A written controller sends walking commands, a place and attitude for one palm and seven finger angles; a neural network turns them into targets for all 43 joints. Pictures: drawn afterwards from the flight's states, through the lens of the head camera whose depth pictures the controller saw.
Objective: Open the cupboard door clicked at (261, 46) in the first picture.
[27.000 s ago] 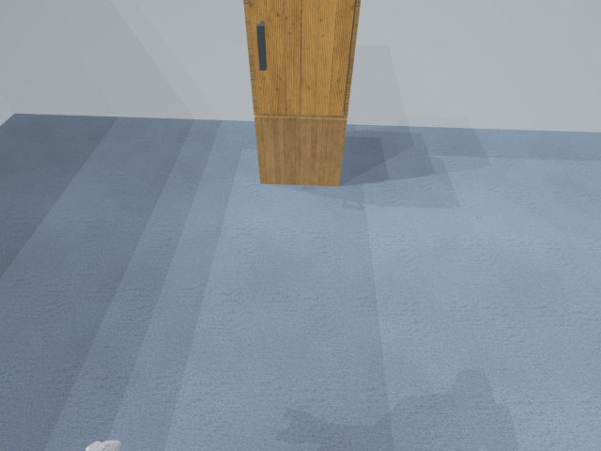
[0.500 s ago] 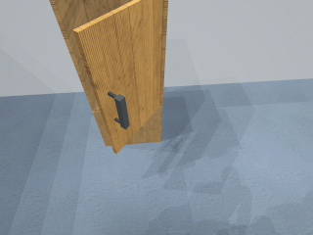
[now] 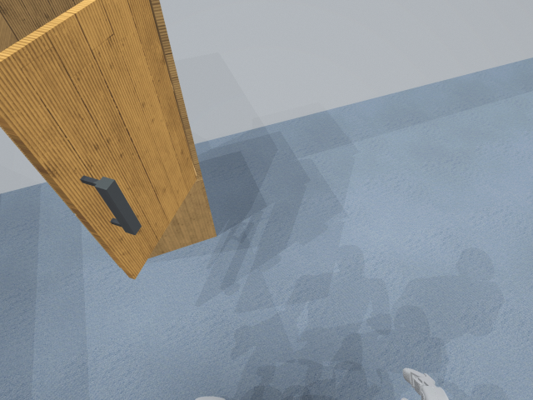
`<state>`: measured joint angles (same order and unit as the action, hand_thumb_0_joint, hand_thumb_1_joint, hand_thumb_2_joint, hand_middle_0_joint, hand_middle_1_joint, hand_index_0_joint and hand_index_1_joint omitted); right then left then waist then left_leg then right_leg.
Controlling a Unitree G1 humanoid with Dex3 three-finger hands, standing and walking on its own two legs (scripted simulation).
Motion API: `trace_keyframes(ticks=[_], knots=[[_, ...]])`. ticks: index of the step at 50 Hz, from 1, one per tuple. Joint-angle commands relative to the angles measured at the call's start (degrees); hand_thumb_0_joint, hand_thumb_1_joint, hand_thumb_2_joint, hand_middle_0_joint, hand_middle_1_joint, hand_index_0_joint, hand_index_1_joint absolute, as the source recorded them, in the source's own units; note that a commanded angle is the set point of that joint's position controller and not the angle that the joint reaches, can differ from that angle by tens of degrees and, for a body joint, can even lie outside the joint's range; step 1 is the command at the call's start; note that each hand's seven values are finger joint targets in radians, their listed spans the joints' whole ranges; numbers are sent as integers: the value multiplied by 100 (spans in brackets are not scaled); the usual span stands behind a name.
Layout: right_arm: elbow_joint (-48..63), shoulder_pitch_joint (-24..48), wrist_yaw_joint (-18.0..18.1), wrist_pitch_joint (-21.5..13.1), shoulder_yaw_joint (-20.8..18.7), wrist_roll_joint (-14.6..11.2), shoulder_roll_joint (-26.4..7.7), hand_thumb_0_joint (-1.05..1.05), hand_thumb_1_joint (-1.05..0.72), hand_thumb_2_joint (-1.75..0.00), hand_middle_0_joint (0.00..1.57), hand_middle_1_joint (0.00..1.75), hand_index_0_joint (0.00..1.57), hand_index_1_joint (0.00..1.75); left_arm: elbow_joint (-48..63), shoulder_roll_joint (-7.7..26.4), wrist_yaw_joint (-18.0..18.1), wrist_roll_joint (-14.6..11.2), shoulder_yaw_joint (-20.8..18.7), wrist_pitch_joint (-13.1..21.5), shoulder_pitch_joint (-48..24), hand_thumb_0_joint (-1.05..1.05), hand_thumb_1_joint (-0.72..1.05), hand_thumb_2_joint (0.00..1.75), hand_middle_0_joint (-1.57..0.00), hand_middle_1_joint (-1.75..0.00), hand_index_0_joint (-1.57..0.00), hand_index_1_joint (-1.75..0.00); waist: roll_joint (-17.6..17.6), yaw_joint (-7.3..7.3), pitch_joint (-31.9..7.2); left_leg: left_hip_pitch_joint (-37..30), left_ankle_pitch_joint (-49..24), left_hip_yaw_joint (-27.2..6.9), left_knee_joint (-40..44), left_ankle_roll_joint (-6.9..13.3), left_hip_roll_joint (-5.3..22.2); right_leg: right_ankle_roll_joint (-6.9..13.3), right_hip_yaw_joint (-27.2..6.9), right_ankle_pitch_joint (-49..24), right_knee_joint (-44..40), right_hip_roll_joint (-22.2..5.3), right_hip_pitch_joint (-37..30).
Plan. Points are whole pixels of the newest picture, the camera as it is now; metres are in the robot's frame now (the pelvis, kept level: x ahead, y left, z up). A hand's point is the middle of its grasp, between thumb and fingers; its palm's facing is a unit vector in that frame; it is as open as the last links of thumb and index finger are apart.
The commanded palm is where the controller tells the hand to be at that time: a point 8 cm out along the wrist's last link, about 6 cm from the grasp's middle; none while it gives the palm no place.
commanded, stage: walk to a spot facing it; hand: left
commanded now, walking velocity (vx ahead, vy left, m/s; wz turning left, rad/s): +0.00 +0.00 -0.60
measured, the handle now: (111, 205) +0.44 +0.35 -0.05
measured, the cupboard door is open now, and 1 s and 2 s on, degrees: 50 50 50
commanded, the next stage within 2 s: none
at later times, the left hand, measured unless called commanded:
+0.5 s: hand out of the picture +0.14 +0.14 -0.17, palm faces -0.26 -0.93 -0.25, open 7.4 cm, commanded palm none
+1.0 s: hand (262, 353) +0.22 +0.03 -0.16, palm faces -0.53 -0.82 -0.23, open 7.4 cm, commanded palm none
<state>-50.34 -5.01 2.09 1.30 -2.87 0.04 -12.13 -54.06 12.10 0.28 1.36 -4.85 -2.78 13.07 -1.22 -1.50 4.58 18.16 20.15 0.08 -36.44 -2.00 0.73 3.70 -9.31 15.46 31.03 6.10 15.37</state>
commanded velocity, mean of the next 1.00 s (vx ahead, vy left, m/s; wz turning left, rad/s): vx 0.13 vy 0.00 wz -0.59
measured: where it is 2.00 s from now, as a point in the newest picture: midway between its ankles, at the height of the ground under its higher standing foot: (399, 366)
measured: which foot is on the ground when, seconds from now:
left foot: up 0.00-0.02, down 0.04-0.24, up 0.26-0.52, down 0.54-0.80, up 0.82-1.00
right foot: down 0.00-0.02, up 0.04-0.24, down 0.26-0.54, up 0.56-0.78, down 0.80-1.00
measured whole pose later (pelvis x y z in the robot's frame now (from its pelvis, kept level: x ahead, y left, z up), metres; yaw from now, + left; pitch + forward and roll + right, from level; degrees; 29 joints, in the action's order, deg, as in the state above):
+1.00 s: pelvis +0.06 -0.11 +0.00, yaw -35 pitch +1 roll +1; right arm -52.4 -11.7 -0.7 1.2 -3.7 1.3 -14.1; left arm -53.9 12.0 -1.4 1.5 -3.9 0.6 14.3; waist 0.1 -0.1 3.8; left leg 27.5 21.2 2.9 -52.0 -3.3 5.0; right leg 3.4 -1.2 17.4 28.2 2.4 11.8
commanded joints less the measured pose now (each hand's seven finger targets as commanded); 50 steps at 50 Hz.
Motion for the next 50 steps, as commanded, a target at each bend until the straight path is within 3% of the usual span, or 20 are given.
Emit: trace_keyframes(ticks=[1,2,4,10,11,12,13,14,20,25,27,28,32,37,38,39,40,41,44,50], knots=[[191,-1101,124,-158,-285,170,-1414,0,-90,-90,20,30,20,30,721,541,-43,-87,-122,125,-128,0,90,90,-20,-30,-20,-30,1982,383,-671,-1865,-1492,-2517,2152,1137,2523,-386,284,1773,1637,-56,1899],[316,-1043,150,-139,-268,199,-1469,0,-90,-90,20,30,20,30,864,746,-107,-21,-160,165,-277,0,90,90,-20,-30,-20,-30,1267,365,-460,-1063,-1554,-2608,2110,1585,2899,-514,524,2004,2696,-397,1771],[309,-812,122,-175,-178,247,-1200,0,-90,-90,20,30,20,30,698,623,-176,28,-193,111,-326,0,90,90,-20,-30,-20,-30,1476,150,-465,-967,-2845,-1482,1761,1257,2084,-595,654,1556,3379,-539,1757],[406,-630,55,-59,-257,188,-1303,0,-90,-90,20,30,20,30,615,622,-283,-33,-109,121,86,0,90,90,-20,-30,-20,-30,928,-41,-679,-313,-2206,205,368,437,1371,-465,1552,42,213,-370,-303],[476,-548,31,-25,-257,131,-1146,0,-90,-90,20,30,20,30,525,915,-240,-23,-184,150,378,0,90,90,-20,-30,-20,-30,194,-180,-571,375,-1003,464,-375,144,1019,-284,907,-721,-586,-753,-888],[669,-559,-24,-10,-169,68,-642,0,-90,-90,20,30,20,30,503,1655,-128,49,-323,187,488,0,90,90,-20,-30,-20,-30,-1763,-208,-602,1594,1313,952,-1792,-217,186,419,-1701,-1531,-1325,-2418,-1309],[764,-255,-19,24,-156,56,-807,0,-90,-90,20,30,20,30,506,1886,-70,-10,-331,157,758,0,90,90,-20,-30,-20,-30,-1458,-542,-723,1484,1858,113,-2660,-98,279,998,-2150,-1253,-1461,-2873,-852],[647,-281,-22,31,-180,43,-802,0,-90,-90,20,30,20,30,576,1653,-52,8,-311,120,335,0,90,90,-20,-30,-20,-30,-935,-237,-577,1497,1332,-49,-3029,-45,345,992,-1908,-19,-1469,-2455,-495],[322,-505,-20,-37,-87,24,-461,0,-90,-90,20,30,20,30,533,1219,83,41,-216,153,-67,0,90,90,-20,-30,-20,-30,-485,12,-915,738,777,55,-1300,-87,216,863,-1226,-2408,-751,-1843,-734],[98,-1209,39,-83,-94,13,-526,0,-90,-90,20,30,20,30,553,1084,44,-34,-179,93,-401,0,90,90,-20,-30,-20,-30,-442,353,-826,-788,-403,22,893,20,137,333,-1162,-1424,-505,-1320,289],[159,-1431,96,-162,-225,177,-1405,0,-90,-90,20,30,20,30,791,562,-65,-116,-59,65,-384,0,90,90,-20,-30,-20,-30,1859,408,-640,-1534,-368,-2306,2287,925,2265,-316,285,1201,1210,-84,1908],[270,-1341,141,-149,-236,193,-1519,0,-90,-90,20,30,20,30,917,765,-130,-61,-97,116,-571,0,90,90,-20,-30,-20,-30,1438,380,-470,-861,-764,-2516,2361,1436,2848,-463,645,1821,2389,-355,1768],[273,-1040,78,-195,-121,249,-1091,0,-90,-90,20,30,20,30,772,500,-271,-33,-48,88,-694,0,90,90,-20,-30,-20,-30,1211,185,-603,-1224,-2889,-420,1580,967,1814,-582,1033,1300,2548,-717,1589],[119,-1323,-29,-175,-224,222,-1260,0,-90,-90,20,30,20,30,706,444,-371,-11,-31,184,-617,0,90,90,-20,-30,-20,-30,1218,258,-542,-682,-849,303,1084,571,1672,-367,1757,740,276,-421,47],[162,-1159,-56,-167,-221,198,-1221,0,-90,-90,20,30,20,30,534,628,-349,-2,-109,211,-107,0,90,90,-20,-30,-20,-30,767,-16,-590,8,-142,569,429,361,1435,-247,1656,451,-300,-403,-904],[347,-942,-114,-163,-157,107,-893,0,-90,-90,20,30,20,30,343,1190,-273,40,-247,280,523,0,90,90,-20,-30,-20,-30,-778,-361,-684,1474,840,1161,-1059,19,813,221,-119,1247,-1175,-1509,-2147],[741,-164,-159,-167,-84,85,-615,0,-90,-90,20,30,20,30,220,1766,-149,-9,-384,281,1076,0,90,90,-20,-30,-20,-30,-1888,-788,-451,2618,2126,914,-2427,-129,318,951,-2358,1154,-1946,-2861,-2121],[790,4,-155,-192,-111,94,-853,0,-90,-90,20,30,20,30,272,1717,-67,-39,-357,314,1056,0,90,90,-20,-30,-20,-30,-1228,-700,-350,2879,1554,80,-2967,-57,560,1303,-2545,1644,-1964,-2897,-1932],[506,-142,-227,-190,-177,139,-750,0,-90,-90,20,30,20,30,466,1165,-15,11,-192,399,122,0,90,90,-20,-30,-20,-30,-735,-84,-27,2045,478,-39,-2611,-133,694,958,-1403,1140,-1875,-2224,-541],[433,-192,-307,-286,-168,113,-428,0,-90,-90,20,30,20,30,230,1178,-99,19,-206,520,318,0,90,90,-20,-30,-20,-30,-481,-31,-170,1070,-124,296,-870,-133,260,865,-1009,389,-1718,-1758,-505]])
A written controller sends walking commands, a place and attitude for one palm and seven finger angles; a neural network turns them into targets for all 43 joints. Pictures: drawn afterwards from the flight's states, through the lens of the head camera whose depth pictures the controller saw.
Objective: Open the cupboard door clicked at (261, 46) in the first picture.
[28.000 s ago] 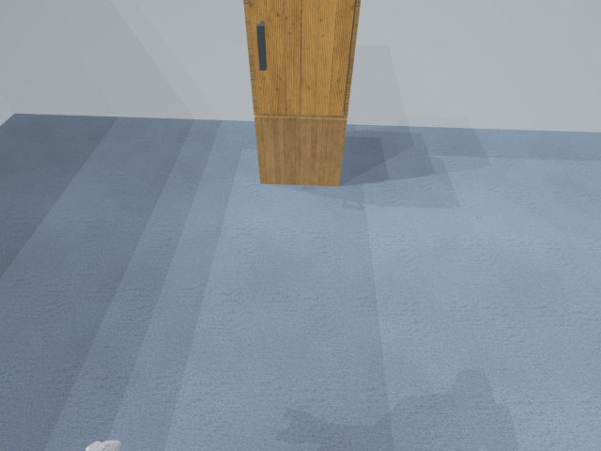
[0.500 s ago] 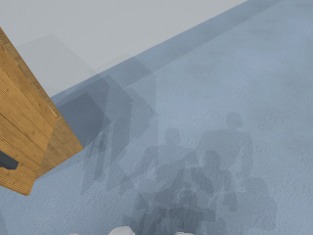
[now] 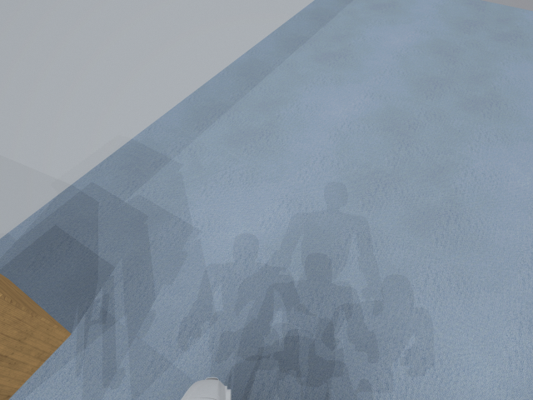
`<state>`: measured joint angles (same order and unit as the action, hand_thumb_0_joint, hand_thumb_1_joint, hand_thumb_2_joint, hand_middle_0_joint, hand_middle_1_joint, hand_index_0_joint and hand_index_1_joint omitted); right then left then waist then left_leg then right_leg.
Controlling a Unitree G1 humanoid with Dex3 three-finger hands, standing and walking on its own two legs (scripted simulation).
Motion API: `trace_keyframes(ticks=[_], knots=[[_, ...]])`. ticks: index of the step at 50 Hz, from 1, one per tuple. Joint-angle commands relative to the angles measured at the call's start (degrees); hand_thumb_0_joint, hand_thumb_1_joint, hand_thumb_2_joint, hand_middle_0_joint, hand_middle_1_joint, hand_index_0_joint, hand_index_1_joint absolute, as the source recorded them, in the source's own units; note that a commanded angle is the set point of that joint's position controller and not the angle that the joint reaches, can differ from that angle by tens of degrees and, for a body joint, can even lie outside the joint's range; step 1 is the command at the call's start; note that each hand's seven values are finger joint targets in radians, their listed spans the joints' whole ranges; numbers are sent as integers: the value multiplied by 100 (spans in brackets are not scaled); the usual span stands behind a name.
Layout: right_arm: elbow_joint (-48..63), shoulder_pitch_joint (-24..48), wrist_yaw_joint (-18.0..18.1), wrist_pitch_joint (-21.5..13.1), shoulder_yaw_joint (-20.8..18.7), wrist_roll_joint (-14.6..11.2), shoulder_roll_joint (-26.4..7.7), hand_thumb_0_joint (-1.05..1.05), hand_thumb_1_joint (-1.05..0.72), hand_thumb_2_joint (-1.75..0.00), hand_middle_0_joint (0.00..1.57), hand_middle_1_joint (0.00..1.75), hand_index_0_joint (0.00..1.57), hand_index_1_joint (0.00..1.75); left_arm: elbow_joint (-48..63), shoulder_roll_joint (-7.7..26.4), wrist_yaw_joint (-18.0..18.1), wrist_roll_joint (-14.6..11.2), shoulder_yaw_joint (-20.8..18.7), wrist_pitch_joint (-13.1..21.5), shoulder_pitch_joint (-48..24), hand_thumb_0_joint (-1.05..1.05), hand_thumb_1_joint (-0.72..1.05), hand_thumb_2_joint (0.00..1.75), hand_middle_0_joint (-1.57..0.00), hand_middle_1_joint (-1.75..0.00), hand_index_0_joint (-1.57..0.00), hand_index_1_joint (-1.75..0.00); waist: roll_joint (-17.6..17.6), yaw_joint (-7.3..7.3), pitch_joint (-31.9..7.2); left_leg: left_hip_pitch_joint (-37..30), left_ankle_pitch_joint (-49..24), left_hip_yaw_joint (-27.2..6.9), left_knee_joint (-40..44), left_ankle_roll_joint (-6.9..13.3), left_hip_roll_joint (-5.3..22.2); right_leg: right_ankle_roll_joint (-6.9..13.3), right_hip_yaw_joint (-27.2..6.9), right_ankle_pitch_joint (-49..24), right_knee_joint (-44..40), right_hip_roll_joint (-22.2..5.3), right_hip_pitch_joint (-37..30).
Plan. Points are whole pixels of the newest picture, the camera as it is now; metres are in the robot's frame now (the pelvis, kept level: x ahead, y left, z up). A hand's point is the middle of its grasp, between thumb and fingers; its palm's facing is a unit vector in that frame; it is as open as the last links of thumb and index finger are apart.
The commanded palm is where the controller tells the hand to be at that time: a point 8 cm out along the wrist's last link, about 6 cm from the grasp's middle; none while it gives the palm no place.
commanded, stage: walk to a spot facing it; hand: left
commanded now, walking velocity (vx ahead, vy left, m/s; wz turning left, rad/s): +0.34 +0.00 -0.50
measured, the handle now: out of the picture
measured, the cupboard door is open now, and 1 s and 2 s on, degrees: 50 50 50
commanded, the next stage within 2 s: turn to face it in 1.04 s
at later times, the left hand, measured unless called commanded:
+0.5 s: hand (230, 261) +0.40 +0.11 -0.16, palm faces -0.31 -0.92 -0.23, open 7.4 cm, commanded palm none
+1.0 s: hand (262, 221) +0.51 +0.05 -0.17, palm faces -0.32 -0.93 -0.17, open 7.3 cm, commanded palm none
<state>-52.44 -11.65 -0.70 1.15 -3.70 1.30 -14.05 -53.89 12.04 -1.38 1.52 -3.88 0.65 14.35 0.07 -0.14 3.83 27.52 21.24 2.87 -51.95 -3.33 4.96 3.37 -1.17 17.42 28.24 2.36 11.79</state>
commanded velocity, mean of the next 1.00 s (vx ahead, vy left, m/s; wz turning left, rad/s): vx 0.36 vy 0.00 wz -0.26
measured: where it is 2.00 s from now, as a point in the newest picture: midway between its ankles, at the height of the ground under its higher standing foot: (354, 285)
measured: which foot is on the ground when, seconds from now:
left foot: up 0.00-0.12, down 0.14-0.48, up 0.50-0.80, down 0.82-1.00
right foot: down 0.00-0.14, up 0.16-0.46, down 0.48-0.82, up 0.84-1.00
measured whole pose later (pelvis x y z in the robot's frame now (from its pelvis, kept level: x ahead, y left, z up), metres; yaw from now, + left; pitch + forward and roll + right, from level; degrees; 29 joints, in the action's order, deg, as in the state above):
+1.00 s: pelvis +0.42 -0.12 +0.00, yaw -22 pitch +1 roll +1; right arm -58.4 -16.2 0.7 -4.8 -2.5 2.3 -9.1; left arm -60.9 10.7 -2.3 1.6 -4.2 0.4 13.8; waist -0.9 -0.2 2.2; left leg 12.4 13.8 10.5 -25.8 -1.0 5.1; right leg 0.9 3.7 18.5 59.1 -4.0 27.6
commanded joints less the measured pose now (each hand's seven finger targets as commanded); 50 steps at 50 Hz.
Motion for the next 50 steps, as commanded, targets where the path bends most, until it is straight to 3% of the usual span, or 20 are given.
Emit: trace_keyframes(ticks=[1,5,6,7,8,12,15,20,22,23,24,25,27,30,37,39,41,42,46,50], knots=[[661,453,-19,-309,-74,-20,-244,0,-90,-90,20,30,20,30,209,1203,60,0,-322,176,182,0,90,90,-20,-30,-20,-30,-709,-152,-131,14,-244,14,934,20,-214,895,-1824,111,-1367,-1356,-201],[363,-302,109,-478,-99,-27,-457,0,-90,-90,20,30,20,30,202,987,49,-44,-309,171,-35,0,90,90,-20,-30,-20,-30,-334,286,-400,-2052,-740,35,2541,119,-297,499,-1460,-496,-286,-848,626],[107,-1120,204,-537,-196,39,-916,0,-90,-90,20,30,20,30,291,664,10,-67,-252,177,-85,0,90,90,-20,-30,-20,-30,731,657,-750,-3325,71,-1052,3000,448,517,237,-977,-303,1018,-312,1600],[-29,-1937,252,-557,-290,175,-1502,0,-90,-90,20,30,20,30,436,366,-55,-108,-150,194,-68,0,90,90,-20,-30,-20,-30,2117,883,-1120,-4104,638,-3220,3692,1207,2304,-117,73,1583,3109,295,2815],[1,-1949,266,-494,-235,140,-1443,0,-90,-90,20,30,20,30,578,544,-84,-48,-179,246,-408,0,90,90,-20,-30,-20,-30,1230,867,-755,-3588,910,-3758,3959,1616,2654,-91,-249,1586,3947,-152,3189],[90,-983,236,-580,-9,110,-640,0,-90,-90,20,30,20,30,415,318,-227,37,-149,140,-648,0,90,90,-20,-30,-20,-30,861,220,67,-2140,-476,-1483,4052,1091,1670,-253,-52,224,4078,-796,3089],[-93,-1148,223,-609,-8,101,-654,0,-90,-90,20,30,20,30,435,101,-272,11,-24,78,-810,0,90,90,-20,-30,-20,-30,970,225,-343,-2343,-2003,-75,3760,868,1256,-298,412,65,2486,-744,2325],[-236,-1101,138,-473,-38,110,-711,0,-90,-90,20,30,20,30,401,228,-258,20,-41,46,-976,0,90,90,-20,-30,-20,-30,824,126,-177,-1618,-1143,359,3587,758,1295,-219,924,-398,986,-427,810],[-257,-946,127,-428,-5,75,-693,0,-90,-90,20,30,20,30,92,495,-208,34,-137,74,-133,0,90,90,-20,-30,-20,-30,391,-361,-450,-1153,-1677,706,2366,544,995,-55,1020,-415,505,-189,-671],[-204,-857,83,-445,55,-2,-509,0,-90,-90,20,30,20,30,-180,935,-134,53,-259,153,745,0,90,90,-20,-30,-20,-30,-511,-791,-880,-109,-1631,1118,758,321,610,328,18,347,83,-888,-2177],[65,-694,60,-476,120,-104,-97,0,-90,-90,20,30,20,30,-390,1701,-23,12,-468,176,1613,0,90,90,-20,-30,-20,-30,-2319,-1088,-1384,1313,1348,1084,-1278,102,-208,1011,-2738,472,-996,-2642,-3111],[155,-184,71,-460,48,-66,-326,0,-90,-90,20,30,20,30,-389,1674,56,-106,-425,126,1485,0,90,90,-20,-30,-20,-30,-1214,-1058,-866,1760,1460,157,-2013,177,45,1296,-3137,72,-1408,-2839,-2547],[-19,-172,103,-444,6,-24,-297,0,-90,-90,20,30,20,30,-158,1097,159,-73,-257,140,502,0,90,90,-20,-30,-20,-30,-1183,-492,-387,1517,560,-241,-1939,144,540,1115,-2079,29,-1374,-2440,-1288],[-405,-708,44,-296,25,31,32,0,-90,-90,20,30,20,30,-79,745,160,-6,-146,243,-174,0,90,90,-20,-30,-20,-30,-911,73,-261,188,160,25,-573,74,489,817,-797,-498,-1531,-1855,3],[-340,-464,-47,-417,16,42,116,0,-90,-90,20,30,20,30,-409,741,79,-62,-190,331,45,0,90,90,-20,-30,-20,-30,-356,148,19,-862,-1046,525,1844,97,13,598,-438,-194,-1336,-1456,68],[-546,-1062,9,-500,-57,58,-188,0,-90,-90,20,30,20,30,-395,621,66,-83,-162,307,10,0,90,90,-20,-30,-20,-30,178,466,-204,-2144,-981,413,2386,246,5,389,-144,-543,-269,-1109,593],[-823,-2470,132,-519,-276,194,-1159,0,-90,-90,20,30,20,30,-141,98,21,-100,-26,319,42,0,90,90,-20,-30,-20,-30,2071,914,-817,-3701,151,-2782,3687,1315,2244,-96,731,1405,3132,-8,2469],[-844,-2390,148,-465,-227,167,-996,0,-90,-90,20,30,20,30,-23,272,49,-14,-39,334,-424,0,90,90,-20,-30,-20,-30,1480,910,-549,-3213,665,-3070,3961,1495,2374,-22,150,1427,4117,-258,2842],[-566,-1203,196,-605,-52,110,-359,0,-90,-90,20,30,20,30,-139,135,-99,17,-59,226,-477,0,90,90,-20,-30,-20,-30,727,230,31,-2025,-303,-1190,4207,1056,1763,-222,6,69,3908,-960,2818],[-623,-1018,143,-557,-76,101,-458,0,-90,-90,20,30,20,30,-178,-95,-126,-17,15,153,-421,0,90,90,-20,-30,-20,-30,746,138,-147,-1670,-987,208,4048,897,1272,-309,694,-69,1562,-784,1444]])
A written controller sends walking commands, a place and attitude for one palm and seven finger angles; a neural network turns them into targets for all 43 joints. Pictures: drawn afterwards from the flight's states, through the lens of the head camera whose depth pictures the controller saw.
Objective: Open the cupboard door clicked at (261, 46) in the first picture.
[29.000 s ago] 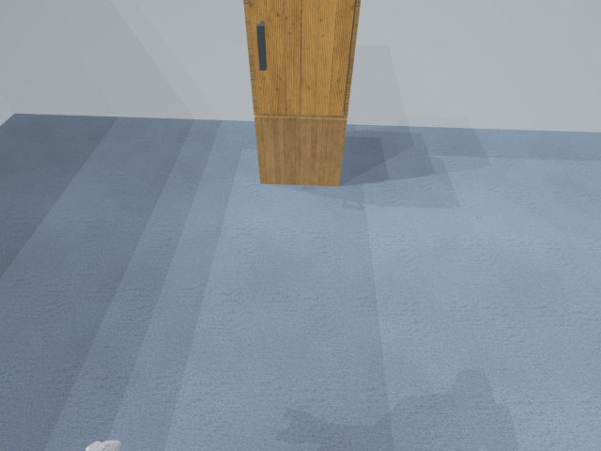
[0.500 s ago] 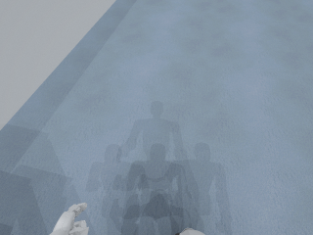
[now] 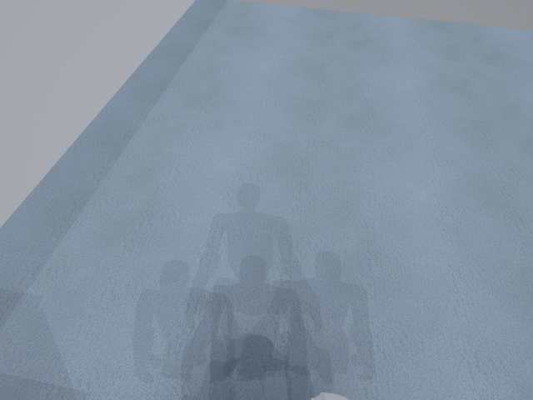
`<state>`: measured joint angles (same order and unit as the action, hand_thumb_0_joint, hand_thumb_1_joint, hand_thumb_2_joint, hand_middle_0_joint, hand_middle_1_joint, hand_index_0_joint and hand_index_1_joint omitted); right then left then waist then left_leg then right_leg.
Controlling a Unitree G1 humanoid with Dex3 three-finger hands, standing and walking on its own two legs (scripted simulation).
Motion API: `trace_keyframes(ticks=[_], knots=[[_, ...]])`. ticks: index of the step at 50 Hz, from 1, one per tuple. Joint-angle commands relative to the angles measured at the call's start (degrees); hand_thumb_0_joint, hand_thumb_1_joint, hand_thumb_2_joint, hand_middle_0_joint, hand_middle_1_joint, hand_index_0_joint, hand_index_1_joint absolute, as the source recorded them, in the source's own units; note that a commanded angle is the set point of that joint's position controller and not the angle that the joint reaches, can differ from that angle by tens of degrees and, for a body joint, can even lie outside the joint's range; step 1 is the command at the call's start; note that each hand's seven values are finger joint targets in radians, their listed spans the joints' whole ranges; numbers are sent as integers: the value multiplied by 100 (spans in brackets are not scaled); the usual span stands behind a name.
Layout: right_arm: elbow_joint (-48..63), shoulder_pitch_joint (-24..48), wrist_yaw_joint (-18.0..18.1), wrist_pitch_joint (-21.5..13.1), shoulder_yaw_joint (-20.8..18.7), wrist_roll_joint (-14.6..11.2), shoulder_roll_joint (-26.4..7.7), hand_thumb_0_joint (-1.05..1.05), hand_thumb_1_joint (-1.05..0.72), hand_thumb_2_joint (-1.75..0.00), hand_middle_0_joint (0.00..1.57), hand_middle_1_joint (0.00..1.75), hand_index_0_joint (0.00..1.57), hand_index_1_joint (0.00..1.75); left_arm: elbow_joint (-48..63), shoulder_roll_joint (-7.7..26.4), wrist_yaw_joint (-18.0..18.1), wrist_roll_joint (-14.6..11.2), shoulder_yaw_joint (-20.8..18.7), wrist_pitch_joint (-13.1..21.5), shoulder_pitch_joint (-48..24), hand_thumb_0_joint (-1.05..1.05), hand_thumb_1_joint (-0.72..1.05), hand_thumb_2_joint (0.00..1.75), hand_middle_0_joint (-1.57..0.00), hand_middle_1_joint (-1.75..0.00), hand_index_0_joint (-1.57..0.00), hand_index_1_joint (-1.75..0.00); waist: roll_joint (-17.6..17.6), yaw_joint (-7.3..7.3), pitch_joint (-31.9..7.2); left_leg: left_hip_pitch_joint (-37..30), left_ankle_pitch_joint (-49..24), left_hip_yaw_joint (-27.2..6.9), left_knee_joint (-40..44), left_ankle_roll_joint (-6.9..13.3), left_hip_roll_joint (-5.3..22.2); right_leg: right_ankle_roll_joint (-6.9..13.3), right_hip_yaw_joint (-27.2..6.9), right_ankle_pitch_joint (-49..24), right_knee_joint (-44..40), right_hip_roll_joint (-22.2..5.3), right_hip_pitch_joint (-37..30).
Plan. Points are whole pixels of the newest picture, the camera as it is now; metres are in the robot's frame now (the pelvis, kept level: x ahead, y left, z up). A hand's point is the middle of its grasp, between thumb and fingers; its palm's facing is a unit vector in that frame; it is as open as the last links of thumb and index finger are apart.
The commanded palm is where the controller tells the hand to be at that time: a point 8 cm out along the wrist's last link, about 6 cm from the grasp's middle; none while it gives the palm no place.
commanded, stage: walk to a spot facing it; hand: left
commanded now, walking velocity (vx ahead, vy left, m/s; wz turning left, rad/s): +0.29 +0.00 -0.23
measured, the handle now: out of the picture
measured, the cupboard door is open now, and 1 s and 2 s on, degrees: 50 50 50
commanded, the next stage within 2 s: turn to face it in 0.04 s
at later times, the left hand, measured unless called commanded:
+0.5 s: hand (201, 359) +0.22 +0.14 -0.20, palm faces +0.17 -0.97 -0.17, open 7.3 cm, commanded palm none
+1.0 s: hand (218, 325) +0.27 +0.11 -0.16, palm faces +0.42 -0.87 -0.28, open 7.4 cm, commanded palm none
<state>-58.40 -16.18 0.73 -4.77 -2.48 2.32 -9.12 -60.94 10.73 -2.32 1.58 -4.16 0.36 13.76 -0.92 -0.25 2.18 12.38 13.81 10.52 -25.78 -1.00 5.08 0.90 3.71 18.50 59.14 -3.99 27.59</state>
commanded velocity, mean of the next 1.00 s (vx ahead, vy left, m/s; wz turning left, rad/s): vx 0.03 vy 0.00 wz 0.51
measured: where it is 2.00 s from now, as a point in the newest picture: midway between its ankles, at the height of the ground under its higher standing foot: (307, 351)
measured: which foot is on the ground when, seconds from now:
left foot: down 0.00-0.14, up 0.16-0.46, down 0.48-0.80, up 0.82-1.00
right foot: up 0.00-0.12, down 0.14-0.48, up 0.50-0.78, down 0.80-1.00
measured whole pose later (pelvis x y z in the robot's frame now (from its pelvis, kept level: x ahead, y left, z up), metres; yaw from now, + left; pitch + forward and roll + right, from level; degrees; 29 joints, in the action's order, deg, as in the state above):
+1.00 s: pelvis +0.29 -0.11 +0.00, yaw +26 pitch +1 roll +3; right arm -52.2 -7.0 -1.3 3.8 -4.6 0.7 -14.9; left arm -51.1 12.3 0.9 1.7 -2.9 -0.2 11.4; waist -1.5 0.9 5.6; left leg 26.5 26.7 4.0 -52.6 -3.2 0.9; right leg -0.3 8.3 20.6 31.8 -6.9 12.0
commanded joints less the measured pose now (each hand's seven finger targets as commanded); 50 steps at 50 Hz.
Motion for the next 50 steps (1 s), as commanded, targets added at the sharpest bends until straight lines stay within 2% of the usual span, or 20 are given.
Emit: trace_keyframes(ticks=[1,5,6,7,8,10,13,21,22,23,24,25,30,36,38,40,41,43,46,50], knots=[[-37,-567,-15,72,-198,-12,-970,0,-90,-90,20,30,20,30,500,50,-35,-11,38,177,-342,0,90,90,-20,-30,-20,-30,812,141,20,-54,-75,-499,1355,669,1245,-64,330,-361,-1817,-71,-385],[-77,-404,-59,197,-173,-52,-896,0,-90,-90,20,30,20,30,218,418,10,15,-84,220,450,0,90,90,-20,-30,-20,-30,367,-289,-155,474,534,-5,71,275,757,59,425,-645,-2836,214,-2050],[-13,-311,-84,193,-111,-112,-650,0,-90,-90,20,30,20,30,39,868,65,44,-191,272,1060,0,90,90,-20,-30,-20,-30,-522,-614,-343,1349,769,423,-1322,65,287,403,-762,-156,-3291,-603,-2986],[201,-245,-111,198,-50,-165,-359,0,-90,-90,20,30,20,30,-117,1505,142,-9,-331,296,1658,0,90,90,-20,-30,-20,-30,-2008,-788,-563,2428,2183,331,-2981,-93,-283,1048,-2810,-94,-4358,-1923,-3681],[279,75,-74,214,-90,-158,-510,0,-90,-90,20,30,20,30,-112,1388,209,-70,-268,287,1635,0,90,90,-20,-30,-20,-30,-1514,-806,-491,2676,2254,-465,-3938,-33,-78,1312,-3060,-495,-4619,-2155,-3519],[168,207,-1,210,-110,-171,-486,0,-90,-90,20,30,20,30,1,762,340,-47,-105,310,934,0,90,90,-20,-30,-20,-30,-1291,-375,-242,2677,1422,-1032,-4264,-37,287,1118,-1873,-2586,-4249,-1975,-2933],[-138,-193,-33,355,-6,-148,-89,0,-90,-90,20,30,20,30,160,421,362,0,15,380,381,0,90,90,-20,-30,-20,-30,-619,39,-329,1610,1065,-832,-3073,-81,216,818,-342,-3559,-4139,-1618,-2079],[98,-127,-141,474,-41,-111,-361,0,-90,-90,20,30,20,30,347,771,386,-88,-78,219,20,0,90,90,-20,-30,-20,-30,-420,290,-265,407,-509,-243,-705,35,-214,250,707,-3661,-2915,-1332,-2060],[66,-461,-134,469,-105,-82,-654,0,-90,-90,20,30,20,30,431,789,381,-105,-86,173,21,0,90,90,-20,-30,-20,-30,149,442,-521,-346,-1731,-548,-446,204,-41,18,845,-2943,-2116,-1147,-1623],[128,-750,-84,445,-232,-16,-1220,0,-90,-90,20,30,20,30,601,573,378,-160,-78,117,144,0,90,90,-20,-30,-20,-30,1592,535,-762,-1051,-3510,-2348,-152,935,1196,-402,1018,-585,-884,-451,-467],[137,-931,-17,488,-302,-31,-1575,0,-90,-90,20,30,20,30,822,527,405,-152,-12,68,-69,0,90,90,-20,-30,-20,-30,1953,665,-899,-955,-3768,-3600,406,1613,2062,-445,402,2384,416,71,-76],[229,-726,32,494,-307,-51,-1613,0,-90,-90,20,30,20,30,1016,613,400,-89,-16,-8,-434,0,90,90,-20,-30,-20,-30,1286,569,-693,-641,-2589,-3711,530,1669,2037,-432,-150,2070,955,-10,328],[711,362,79,438,-260,-59,-1359,0,-90,-90,20,30,20,30,934,489,285,-69,-86,-99,-357,0,90,90,-20,-30,-20,-30,838,96,-621,171,-1524,-2415,612,1033,1050,-497,-322,737,369,-58,103],[918,684,-6,594,-421,-43,-1568,0,-90,-90,20,30,20,30,1171,523,279,-62,-87,-142,-255,0,90,90,-20,-30,-20,-30,1011,60,-595,717,-345,-2557,547,886,701,-466,-14,563,-1647,327,-954],[1055,942,-28,639,-449,-99,-1497,0,-90,-90,20,30,20,30,1121,708,297,-61,-144,-82,203,0,90,90,-20,-30,-20,-30,804,-189,-647,1235,-116,-2352,35,603,348,-436,33,-244,-3023,321,-1918],[1343,1098,-114,649,-372,-157,-865,0,-90,-90,20,30,20,30,1248,1649,375,63,-313,-8,360,0,90,90,-20,-30,-20,-30,-1838,-383,-436,2599,1825,-942,-2367,-180,-893,528,-2529,30,-4698,-2162,-2321],[1381,1107,-151,652,-383,-114,-998,0,-90,-90,20,30,20,30,1361,1670,374,20,-243,-36,80,0,90,90,-20,-30,-20,-30,-1256,-270,-382,2277,2049,-1186,-3591,-76,-595,889,-2311,-305,-4627,-2492,-1614],[1194,1064,-160,731,-377,-110,-954,0,-90,-90,20,30,20,30,1417,1215,425,-2,-150,17,-361,0,90,90,-20,-30,-20,-30,-1380,28,-179,2493,1528,-1212,-4523,-163,-291,754,-1472,-1701,-4077,-1856,-1683],[1184,1228,-222,712,-248,-154,-754,0,-90,-90,20,30,20,30,1338,1112,420,15,-119,54,-174,0,90,90,-20,-30,-20,-30,-1138,-51,-238,2141,1476,-753,-3139,-266,-309,510,-303,-4022,-3446,-1460,-2387],[1222,1476,-257,663,-144,-189,-682,0,-90,-90,20,30,20,30,1139,1397,403,8,-176,67,324,0,90,90,-20,-30,-20,-30,-1169,-266,-439,1558,1200,-304,-1677,-192,-564,414,-68,-5159,-2989,-1512,-2959]])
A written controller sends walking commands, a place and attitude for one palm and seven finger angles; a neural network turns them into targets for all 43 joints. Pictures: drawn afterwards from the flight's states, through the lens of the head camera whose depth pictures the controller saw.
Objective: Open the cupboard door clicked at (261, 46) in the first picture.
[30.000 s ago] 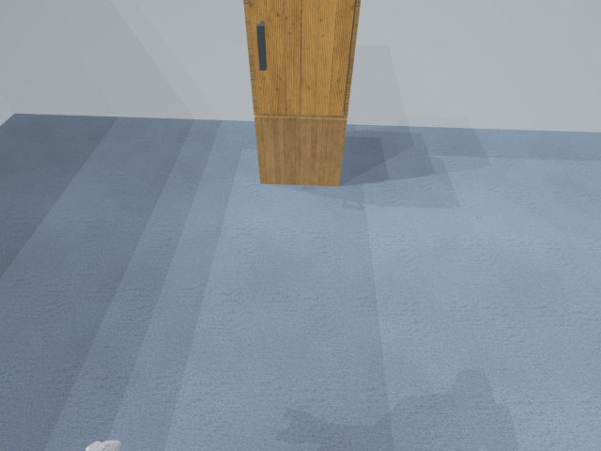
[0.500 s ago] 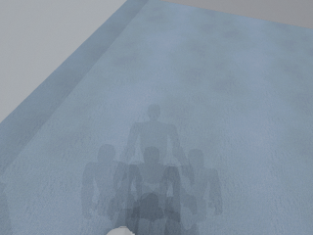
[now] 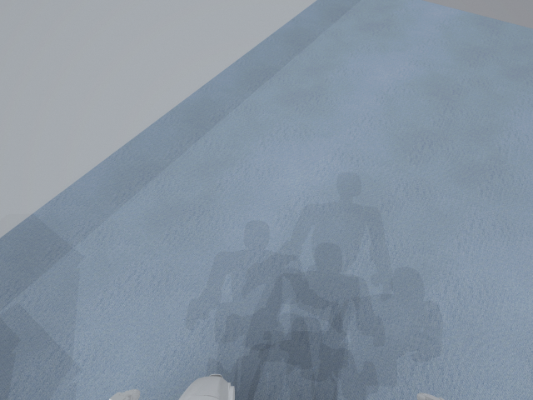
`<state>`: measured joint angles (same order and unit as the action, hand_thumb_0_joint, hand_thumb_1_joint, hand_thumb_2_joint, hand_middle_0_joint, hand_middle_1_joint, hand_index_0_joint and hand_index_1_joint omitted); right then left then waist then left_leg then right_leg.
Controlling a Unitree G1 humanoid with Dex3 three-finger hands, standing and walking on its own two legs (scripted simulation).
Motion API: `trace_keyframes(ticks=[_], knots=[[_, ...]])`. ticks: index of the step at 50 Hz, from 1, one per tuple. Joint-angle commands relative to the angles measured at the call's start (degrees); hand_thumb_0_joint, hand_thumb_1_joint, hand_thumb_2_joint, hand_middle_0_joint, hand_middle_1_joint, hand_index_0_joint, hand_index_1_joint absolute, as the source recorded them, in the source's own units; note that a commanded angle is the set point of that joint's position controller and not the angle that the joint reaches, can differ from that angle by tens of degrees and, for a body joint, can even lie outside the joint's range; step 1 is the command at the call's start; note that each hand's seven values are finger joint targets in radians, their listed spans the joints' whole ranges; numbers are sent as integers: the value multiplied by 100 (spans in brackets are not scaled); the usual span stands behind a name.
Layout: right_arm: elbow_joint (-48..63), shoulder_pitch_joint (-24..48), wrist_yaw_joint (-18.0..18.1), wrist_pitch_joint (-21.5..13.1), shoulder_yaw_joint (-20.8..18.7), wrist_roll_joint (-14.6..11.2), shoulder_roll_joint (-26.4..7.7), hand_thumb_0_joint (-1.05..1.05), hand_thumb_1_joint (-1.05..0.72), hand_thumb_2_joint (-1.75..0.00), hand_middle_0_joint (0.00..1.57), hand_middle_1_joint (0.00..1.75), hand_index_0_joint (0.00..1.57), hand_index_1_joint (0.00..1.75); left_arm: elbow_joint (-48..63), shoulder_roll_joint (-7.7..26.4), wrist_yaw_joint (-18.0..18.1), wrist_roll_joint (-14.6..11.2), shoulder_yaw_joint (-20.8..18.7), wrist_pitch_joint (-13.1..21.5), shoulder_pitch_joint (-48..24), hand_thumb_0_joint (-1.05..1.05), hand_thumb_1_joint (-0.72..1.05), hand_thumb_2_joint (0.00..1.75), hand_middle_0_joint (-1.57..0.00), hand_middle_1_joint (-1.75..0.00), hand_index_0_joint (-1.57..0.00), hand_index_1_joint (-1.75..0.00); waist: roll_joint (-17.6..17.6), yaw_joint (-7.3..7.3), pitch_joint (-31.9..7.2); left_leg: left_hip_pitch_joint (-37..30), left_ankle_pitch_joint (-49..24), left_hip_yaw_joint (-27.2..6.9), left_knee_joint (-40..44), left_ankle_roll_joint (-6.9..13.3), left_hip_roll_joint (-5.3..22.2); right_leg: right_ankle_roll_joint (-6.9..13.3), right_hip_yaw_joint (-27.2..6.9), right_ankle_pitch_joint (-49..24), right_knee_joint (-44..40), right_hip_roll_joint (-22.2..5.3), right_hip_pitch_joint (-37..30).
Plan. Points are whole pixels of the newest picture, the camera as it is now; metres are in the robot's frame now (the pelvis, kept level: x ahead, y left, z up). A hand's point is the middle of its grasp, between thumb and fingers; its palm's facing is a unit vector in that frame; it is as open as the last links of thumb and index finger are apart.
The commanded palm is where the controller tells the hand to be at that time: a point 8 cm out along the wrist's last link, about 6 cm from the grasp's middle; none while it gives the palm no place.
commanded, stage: turn to face it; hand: left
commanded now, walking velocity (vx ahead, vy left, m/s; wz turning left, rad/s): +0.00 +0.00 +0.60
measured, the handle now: out of the picture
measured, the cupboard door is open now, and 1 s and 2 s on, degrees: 50 50 50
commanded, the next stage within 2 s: none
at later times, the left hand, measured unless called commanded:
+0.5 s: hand out of the picture +0.06 +0.18 -0.16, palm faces +0.32 -0.90 -0.30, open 7.4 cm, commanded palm none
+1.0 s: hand out of the picture +0.03 +0.18 -0.16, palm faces +0.61 -0.75 -0.26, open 7.4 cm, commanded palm none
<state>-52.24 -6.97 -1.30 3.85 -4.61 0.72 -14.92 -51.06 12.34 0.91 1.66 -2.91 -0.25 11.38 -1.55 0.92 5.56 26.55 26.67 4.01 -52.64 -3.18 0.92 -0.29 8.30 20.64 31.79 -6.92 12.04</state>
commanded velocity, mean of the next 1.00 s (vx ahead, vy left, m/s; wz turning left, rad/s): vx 0.00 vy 0.00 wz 0.60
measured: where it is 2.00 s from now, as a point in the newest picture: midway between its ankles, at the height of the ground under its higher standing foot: outside the picture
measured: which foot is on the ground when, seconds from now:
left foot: up 0.00-0.10, down 0.12-0.40, up 0.42-0.70, down 0.72-1.00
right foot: down 0.00-0.12, up 0.14-0.38, down 0.40-0.72, up 0.74-1.00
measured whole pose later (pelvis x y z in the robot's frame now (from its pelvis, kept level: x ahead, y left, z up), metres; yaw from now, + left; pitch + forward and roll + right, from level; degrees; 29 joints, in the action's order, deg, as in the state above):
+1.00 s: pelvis +0.08 -0.06 +0.00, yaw +38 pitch +2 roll -1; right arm -52.2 -9.2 -0.2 2.5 -3.2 1.5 -13.0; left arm -50.0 14.6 0.0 0.6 -4.2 -2.7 7.5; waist 0.5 0.6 5.6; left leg 17.3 15.2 -4.8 -30.5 -0.6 0.3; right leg -4.6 1.6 23.8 45.8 -2.6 22.7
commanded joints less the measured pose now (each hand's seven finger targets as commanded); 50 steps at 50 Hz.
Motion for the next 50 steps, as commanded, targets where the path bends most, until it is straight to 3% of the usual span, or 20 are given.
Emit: trace_keyframes(ticks=[1,4,5,6,7,9,17,18,20,21,25,30,34,35,36,37,39,43,47,50], knots=[[600,470,-45,-206,67,-22,-136,0,-90,-90,20,30,20,30,156,1287,76,-14,-318,133,534,0,90,90,-20,-30,-20,-30,-1100,-314,-838,-34,-280,411,1316,57,-199,489,-423,-5536,-105,-1220,-1424],[394,-432,-5,-255,-56,48,-617,0,-90,-90,20,30,20,30,282,1293,38,-108,-325,118,243,0,90,90,-20,-30,-20,-30,-469,246,-1321,-2118,-2392,212,2601,349,43,0,67,-4505,1341,-1082,-240],[365,-813,15,-290,-217,96,-1209,0,-90,-90,20,30,20,30,482,929,-4,-139,-251,91,149,0,90,90,-20,-30,-20,-30,1185,449,-1574,-3324,-4537,-1747,2648,1093,1548,-408,241,-1020,2654,-318,1486],[255,-1214,53,-248,-284,60,-1578,0,-90,-90,20,30,20,30,736,738,16,-111,-163,37,-181,0,90,90,-20,-30,-20,-30,1759,582,-1550,-3237,-6111,-2671,2775,1879,2482,-474,-278,1811,3546,75,2168],[219,-1215,124,-250,-288,49,-1570,0,-90,-90,20,30,20,30,769,823,60,-76,-170,-59,-482,0,90,90,-20,-30,-20,-30,1079,590,-1374,-2913,-5421,-2631,2802,1910,2433,-468,-744,1671,3791,3,2417],[401,-532,213,-256,-217,73,-1267,0,-90,-90,20,30,20,30,561,758,44,-90,-211,-115,-460,0,90,90,-20,-30,-20,-30,1394,286,-1032,-1980,-3992,-2130,2997,1547,1800,-475,-965,1020,3646,-15,2160],[624,342,155,-170,-236,80,-1151,0,-90,-90,20,30,20,30,312,654,-79,-77,-254,-95,441,0,90,90,-20,-30,-20,-30,1077,-292,-723,-228,-1344,-1748,2818,941,899,-380,-343,-144,569,641,-29],[672,412,145,-160,-226,43,-1009,0,-90,-90,20,30,20,30,277,792,-59,-58,-299,-40,683,0,90,90,-20,-30,-20,-30,713,-436,-705,103,-1048,-1563,2350,724,584,-337,-466,-455,-276,475,-487],[907,390,70,-170,-156,-16,-417,0,-90,-90,20,30,20,30,435,1660,38,38,-420,33,702,0,90,90,-20,-30,-20,-30,-1783,-563,-716,917,957,-488,-556,115,-449,720,-3205,-314,-1967,-2130,-414],[856,279,57,-136,-161,29,-495,0,-90,-90,20,30,20,30,503,1482,57,-5,-362,37,451,0,90,90,-20,-30,-20,-30,-1174,-362,-780,717,737,-778,-1477,197,-171,973,-2860,-367,-1803,-2047,-10],[552,170,-19,-81,-87,0,-303,0,-90,-90,20,30,20,30,572,906,110,6,-222,68,-83,0,90,90,-20,-30,-20,-30,-1246,-44,-648,519,109,-382,-1322,-15,121,660,-1012,-2794,-1063,-1198,-209],[590,512,-53,-155,41,-37,-63,0,-90,-90,20,30,20,30,285,1190,94,14,-322,96,498,0,90,90,-20,-30,-20,-30,-1010,-389,-836,-22,147,173,808,13,-70,652,-618,-4201,-536,-1330,-1128],[419,-253,-16,-240,-33,-3,-396,0,-90,-90,20,30,20,30,276,1204,38,-93,-373,68,302,0,90,90,-20,-30,-20,-30,-583,63,-1163,-1686,-1579,154,2759,236,-27,114,-43,-3721,634,-1206,-406],[396,-562,2,-278,-167,52,-937,0,-90,-90,20,30,20,30,418,941,4,-120,-323,40,271,0,90,90,-20,-30,-20,-30,790,219,-1416,-2784,-3228,-1273,2934,712,1094,-274,250,-1763,1738,-658,917],[320,-992,60,-250,-301,74,-1464,0,-90,-90,20,30,20,30,708,586,-7,-131,-180,2,-115,0,90,90,-20,-30,-20,-30,2137,501,-1290,-3082,-5629,-2870,3034,1701,2435,-551,28,1856,2867,-25,2244],[161,-1234,124,-232,-275,79,-1378,0,-90,-90,20,30,20,30,757,774,51,-55,-198,-92,-576,0,90,90,-20,-30,-20,-30,1343,603,-1230,-2786,-5053,-2688,2942,1843,2327,-459,-638,1742,3374,-20,2328],[330,-637,228,-263,-225,82,-1159,0,-90,-90,20,30,20,30,564,688,31,-89,-223,-113,-569,0,90,90,-20,-30,-20,-30,1358,292,-915,-2136,-4281,-2235,3022,1560,1775,-464,-883,980,3550,-11,2294],[410,-243,230,-312,-148,81,-998,0,-90,-90,20,30,20,30,409,611,-55,-96,-227,-157,-284,0,90,90,-20,-30,-20,-30,1025,-6,-852,-1779,-3629,-1688,3123,1243,1251,-483,-773,435,2730,195,1744],[409,-174,196,-252,-206,98,-1048,0,-90,-90,20,30,20,30,470,573,-60,-108,-207,-129,-287,0,90,90,-20,-30,-20,-30,1112,2,-781,-1356,-3070,-1882,3060,1171,1094,-427,-567,403,1443,502,985],[509,111,182,-200,-237,51,-1015,0,-90,-90,20,30,20,30,380,680,-39,-111,-252,-48,286,0,90,90,-20,-30,-20,-30,1089,-297,-840,-669,-2641,-1926,2580,922,823,-370,-468,-474,-45,651,-214]])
